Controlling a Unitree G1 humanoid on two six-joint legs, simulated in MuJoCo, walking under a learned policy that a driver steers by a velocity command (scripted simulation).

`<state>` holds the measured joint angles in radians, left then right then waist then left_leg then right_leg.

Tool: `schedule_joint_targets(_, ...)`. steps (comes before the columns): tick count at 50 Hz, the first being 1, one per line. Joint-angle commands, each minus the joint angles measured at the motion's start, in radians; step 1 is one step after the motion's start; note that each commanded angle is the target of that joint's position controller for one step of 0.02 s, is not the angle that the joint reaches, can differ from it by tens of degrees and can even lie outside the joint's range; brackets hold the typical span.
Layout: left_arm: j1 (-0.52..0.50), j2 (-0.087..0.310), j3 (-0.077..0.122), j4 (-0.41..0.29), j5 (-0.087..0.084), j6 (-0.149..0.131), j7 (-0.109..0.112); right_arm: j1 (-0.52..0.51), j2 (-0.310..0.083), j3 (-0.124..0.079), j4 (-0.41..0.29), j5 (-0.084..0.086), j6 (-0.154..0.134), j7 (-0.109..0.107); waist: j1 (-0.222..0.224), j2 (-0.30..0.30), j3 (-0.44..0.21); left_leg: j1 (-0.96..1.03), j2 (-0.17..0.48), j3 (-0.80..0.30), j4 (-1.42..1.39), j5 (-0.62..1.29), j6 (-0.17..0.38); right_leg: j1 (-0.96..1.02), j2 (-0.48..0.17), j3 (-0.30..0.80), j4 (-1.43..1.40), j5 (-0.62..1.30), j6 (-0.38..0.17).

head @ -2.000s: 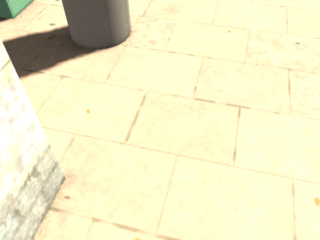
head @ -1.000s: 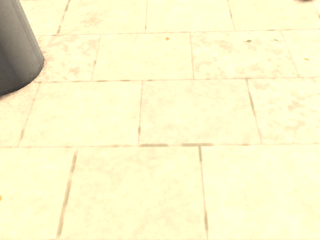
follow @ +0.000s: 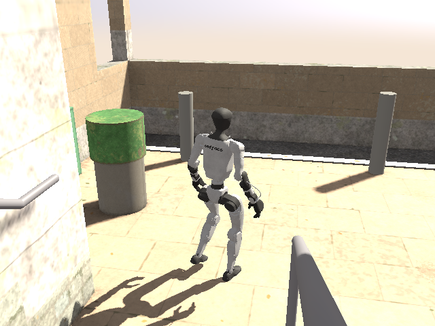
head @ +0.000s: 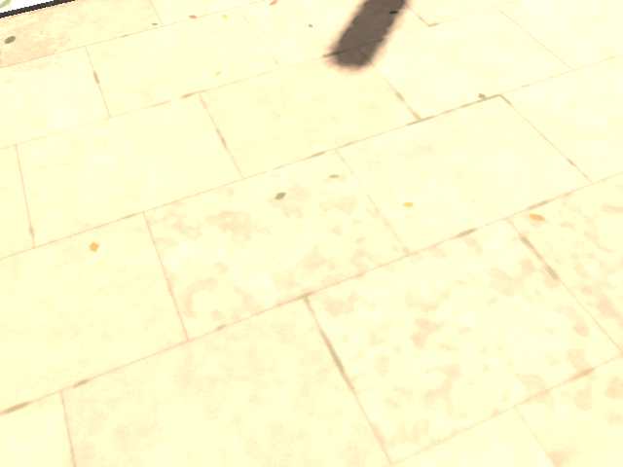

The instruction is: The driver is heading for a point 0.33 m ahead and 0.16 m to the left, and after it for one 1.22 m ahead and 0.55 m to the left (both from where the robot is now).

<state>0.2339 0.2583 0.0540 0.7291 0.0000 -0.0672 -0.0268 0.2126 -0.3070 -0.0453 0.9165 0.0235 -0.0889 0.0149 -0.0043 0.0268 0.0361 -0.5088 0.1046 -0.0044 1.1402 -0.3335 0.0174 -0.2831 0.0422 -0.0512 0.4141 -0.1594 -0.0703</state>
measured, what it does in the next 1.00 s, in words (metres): walks ahead, turning left: left foot, then right foot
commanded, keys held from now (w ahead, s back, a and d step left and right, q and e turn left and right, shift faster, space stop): w+q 1.00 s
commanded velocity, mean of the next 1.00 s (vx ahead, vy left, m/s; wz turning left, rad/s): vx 0.50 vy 0.00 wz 0.44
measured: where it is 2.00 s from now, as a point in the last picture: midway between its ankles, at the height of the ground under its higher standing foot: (146, 282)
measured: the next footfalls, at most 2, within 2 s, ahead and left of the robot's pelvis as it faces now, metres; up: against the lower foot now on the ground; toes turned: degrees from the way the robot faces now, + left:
left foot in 0.38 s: +0.37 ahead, +0.17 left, +0.00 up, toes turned +12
right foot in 0.86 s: +0.69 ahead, +0.06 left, +0.00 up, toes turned +30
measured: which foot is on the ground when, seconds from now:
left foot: up 0.00-0.36, down 0.38-0.86, up 0.88-1.00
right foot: down 0.00-0.40, up 0.42-0.84, down 0.86-1.00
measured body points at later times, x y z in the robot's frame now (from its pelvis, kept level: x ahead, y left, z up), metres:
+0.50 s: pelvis +0.28 +0.08 -0.01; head +0.32 +0.09 +0.43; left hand +0.31 +0.37 -0.13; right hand +0.48 -0.16 -0.12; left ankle +0.33 +0.16 -0.74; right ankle +0.18 -0.09 -0.64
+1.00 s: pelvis +0.57 +0.12 -0.01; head +0.59 +0.12 +0.44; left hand +0.56 +0.42 -0.09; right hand +0.79 -0.08 -0.12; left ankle +0.43 +0.19 -0.65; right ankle +0.66 +0.04 -0.74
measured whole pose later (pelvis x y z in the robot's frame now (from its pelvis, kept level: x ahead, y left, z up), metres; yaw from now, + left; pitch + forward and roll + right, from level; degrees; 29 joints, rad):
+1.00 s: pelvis +0.57 +0.12 -0.01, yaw +31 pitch +2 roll -1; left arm 0.18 0.26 0.06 0.71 0.01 -0.11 0.00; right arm 0.31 -0.31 -0.07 0.71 0.03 -0.02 -0.01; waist 0.00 0.04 0.01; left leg -0.47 -0.01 -0.08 1.20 -0.38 0.02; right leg -0.33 0.02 -0.04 0.48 -0.19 -0.02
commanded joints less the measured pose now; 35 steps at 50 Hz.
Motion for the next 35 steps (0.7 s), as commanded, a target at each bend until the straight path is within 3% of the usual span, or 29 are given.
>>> schedule_joint_targets(1, -0.014, 0.124, 0.034, -0.042, 0.0, -0.036, 0.003, 0.041, -0.051, -0.015, -0.046, -0.005, 0.017, -0.006, -0.03, -0.096, -0.07, -0.131, 0.059, -0.048, -0.047, 0.1, -0.016, 0.127, -0.276, 0.247, -0.259, 0.203, -0.188)
schedule_joint_targets(5, 0.024, 0.14, 0.04, 0.002, 0.013, -0.043, 0.021, -0.062, -0.043, -0.014, -0.076, -0.008, 0.024, -0.001, 0.0, -0.077, -0.018, -0.197, 0.044, -0.073, -0.242, 0.327, -0.029, 0.138, -0.256, 0.113, -0.299, 0.2, -0.153)
schedule_joint_targets(8, 0.043, 0.156, 0.043, 0.026, 0.012, -0.045, 0.029, -0.148, -0.03, -0.009, -0.106, -0.004, 0.018, 0.011, 0.034, -0.075, 0.013, -0.164, 0.006, -0.051, -0.399, 0.458, -0.018, 0.148, -0.248, 0.026, -0.317, 0.184, -0.118)
schedule_joint_targets(13, 0.104, 0.17, 0.051, 0.08, -0.003, -0.026, 0.038, -0.261, -0.02, 0.001, -0.175, -0.005, 0.015, 0.038, 0.08, -0.06, 0.048, -0.228, -0.017, -0.017, -0.527, 0.402, 0.02, 0.339, -0.303, -0.032, -0.258, 0.25, -0.095)
schedule_joint_targets(15, 0.099, 0.183, 0.056, 0.088, -0.008, -0.01, 0.044, -0.269, -0.028, -0.002, -0.2, -0.005, 0.014, 0.052, 0.07, -0.077, 0.04, -0.218, -0.037, 0.019, -0.545, 0.297, 0.046, 0.403, -0.322, -0.051, -0.19, 0.403, -0.076)
schedule_joint_targets(16, 0.083, 0.197, 0.059, 0.084, -0.009, -0.002, 0.049, -0.249, -0.042, -0.008, -0.207, -0.005, 0.015, 0.057, 0.051, -0.096, 0.016, -0.166, -0.065, 0.053, -0.548, 0.241, 0.063, 0.417, -0.321, -0.069, -0.129, 0.577, -0.062)
schedule_joint_targets(17, 0.074, 0.213, 0.063, 0.079, -0.009, 0.006, 0.056, -0.202, -0.062, -0.02, -0.206, -0.006, 0.018, 0.058, 0.023, -0.121, -0.029, -0.083, -0.104, 0.091, -0.539, 0.187, 0.081, 0.425, -0.316, -0.086, -0.042, 0.768, -0.047)
schedule_joint_targets(18, 0.06, 0.22, 0.063, 0.073, -0.009, 0.018, 0.063, -0.089, -0.095, -0.04, -0.184, -0.004, 0.021, 0.056, -0.042, -0.124, -0.095, 0.068, -0.149, 0.12, -0.561, 0.18, 0.106, 0.402, -0.294, -0.114, 0.117, 0.896, -0.024)
schedule_joint_targets(19, 0.062, 0.212, 0.058, 0.064, -0.008, 0.021, 0.07, 0.072, -0.155, -0.073, -0.147, -0.002, 0.024, 0.044, -0.118, -0.092, -0.18, 0.327, -0.162, 0.08, -0.599, 0.235, 0.146, 0.272, -0.253, -0.135, 0.344, 0.828, 0.012)
schedule_joint_targets(20, 0.126, 0.14, 0.032, 0.025, 0.014, 0.001, 0.064, 0.203, -0.273, -0.11, -0.134, -0.004, 0.034, 0.022, -0.119, 0.102, -0.307, 0.719, 0.079, -0.321, -0.595, 0.229, 0.285, -0.116, -0.152, -0.142, 0.727, 0.376, 0.076)
schedule_joint_targets(21, 0.137, 0.068, 0.001, 0.006, 0.015, -0.039, 0.045, 0.181, -0.27, -0.097, -0.152, 0.004, 0.029, 0.024, -0.072, 0.207, -0.43, 0.92, 0.239, -0.814, -0.782, 0.105, 0.425, -0.407, 0.033, 0.051, 0.973, -0.405, 0.106)
schedule_joint_targets(22, 0.028, 0.149, 0.021, -0.015, -0.023, -0.072, 0.027, 0.187, -0.198, -0.078, -0.157, -0.005, 0.027, 0.022, -0.127, 0.12, -0.379, 0.909, 0.21, -0.734, -0.827, 0.049, 0.367, -0.522, -0.032, 0.173, 1.015, -0.371, 0.074)
schedule_joint_targets(23, -0.034, 0.153, 0.018, -0.037, -0.04, -0.087, 0.022, 0.142, -0.156, -0.069, -0.164, -0.005, 0.023, 0.019, -0.114, 0.067, -0.255, 0.78, 0.174, -0.586, -0.83, 0.084, 0.327, -0.553, -0.077, 0.152, 0.958, -0.291, 0.053)
schedule_joint_targets(24, -0.052, 0.146, 0.019, -0.037, -0.021, -0.091, 0.029, 0.075, -0.13, -0.061, -0.179, -0.004, 0.021, 0.018, -0.067, -0.017, -0.165, 0.612, 0.134, -0.483, -0.842, 0.17, 0.298, -0.51, -0.119, 0.142, 0.857, -0.227, 0.052)
schedule_joint_targets(25, -0.052, 0.16, 0.03, -0.035, 0.001, -0.083, 0.038, 0.024, -0.096, -0.05, -0.196, -0.01, 0.019, 0.015, -0.029, -0.017, -0.12, 0.483, 0.103, -0.412, -0.864, 0.265, 0.283, -0.432, -0.147, 0.138, 0.778, -0.191, 0.059)
schedule_joint_targets(26, -0.035, 0.158, 0.033, -0.037, 0.007, -0.069, 0.038, -0.002, -0.087, -0.045, -0.214, -0.019, 0.02, 0.011, 0.001, 0.003, -0.101, 0.398, 0.082, -0.388, -0.888, 0.312, 0.283, -0.374, -0.156, 0.14, 0.746, -0.172, 0.069)
schedule_joint_targets(29, -0.031, 0.121, 0.027, -0.051, 0.015, -0.041, 0.043, 0.004, -0.118, -0.056, -0.225, -0.015, 0.016, -0.004, 0.023, 0.014, -0.076, 0.28, 0.049, -0.308, -0.924, 0.426, 0.29, -0.34, -0.151, 0.111, 0.61, -0.109, 0.112)
schedule_joint_targets(32, -0.142, 0.089, 0.013, -0.084, 0.017, -0.039, 0.043, 0.044, -0.141, -0.066, -0.221, -0.004, 0.021, -0.021, -0.014, 0.028, -0.054, 0.23, -0.011, -0.234, -0.916, 0.407, 0.241, -0.307, -0.115, 0.097, 0.371, 0.104, 0.136)
schedule_joint_targets(35, -0.242, 0.079, 0.006, -0.108, 0.003, -0.049, 0.029, 0.097, -0.141, -0.067, -0.213, 0.001, 0.033, -0.028, -0.062, 0.056, -0.054, 0.227, -0.028, -0.242, -0.889, 0.317, 0.206, -0.229, -0.061, 0.087, 0.184, 0.25, 0.14)
Over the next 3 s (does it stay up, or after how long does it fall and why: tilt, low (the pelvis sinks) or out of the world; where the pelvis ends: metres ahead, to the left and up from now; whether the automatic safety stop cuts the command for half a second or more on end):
stays up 1.18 0.64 -0.01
